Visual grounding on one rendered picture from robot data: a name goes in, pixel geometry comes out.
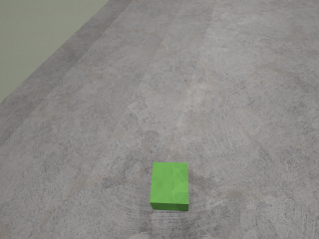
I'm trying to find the carton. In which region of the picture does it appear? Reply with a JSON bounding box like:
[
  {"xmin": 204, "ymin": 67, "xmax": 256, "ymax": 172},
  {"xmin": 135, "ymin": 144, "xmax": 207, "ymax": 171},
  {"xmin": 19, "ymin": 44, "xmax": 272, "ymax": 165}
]
[{"xmin": 150, "ymin": 162, "xmax": 189, "ymax": 211}]

